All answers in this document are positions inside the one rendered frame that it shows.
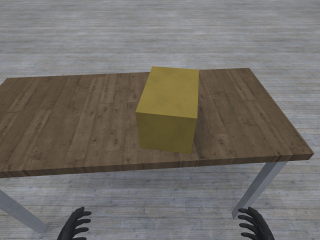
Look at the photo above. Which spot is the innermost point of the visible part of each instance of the carton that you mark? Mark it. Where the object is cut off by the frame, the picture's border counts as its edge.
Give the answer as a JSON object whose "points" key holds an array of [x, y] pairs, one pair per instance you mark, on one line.
{"points": [[167, 111]]}

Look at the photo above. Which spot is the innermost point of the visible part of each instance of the table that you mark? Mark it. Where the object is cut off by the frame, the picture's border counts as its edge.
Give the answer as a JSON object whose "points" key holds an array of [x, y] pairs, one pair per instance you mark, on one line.
{"points": [[76, 124]]}

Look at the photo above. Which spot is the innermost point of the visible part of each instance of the right robot hand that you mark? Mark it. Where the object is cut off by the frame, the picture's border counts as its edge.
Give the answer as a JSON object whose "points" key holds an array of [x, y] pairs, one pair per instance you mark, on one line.
{"points": [[259, 227]]}

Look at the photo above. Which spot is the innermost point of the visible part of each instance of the left robot hand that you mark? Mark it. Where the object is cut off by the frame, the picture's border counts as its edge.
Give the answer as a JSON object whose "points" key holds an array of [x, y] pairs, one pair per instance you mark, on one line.
{"points": [[68, 231]]}

